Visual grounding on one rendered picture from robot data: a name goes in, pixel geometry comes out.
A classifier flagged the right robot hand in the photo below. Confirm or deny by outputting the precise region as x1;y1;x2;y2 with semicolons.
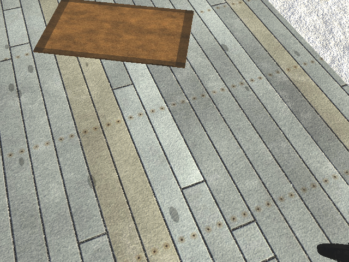
317;243;349;262

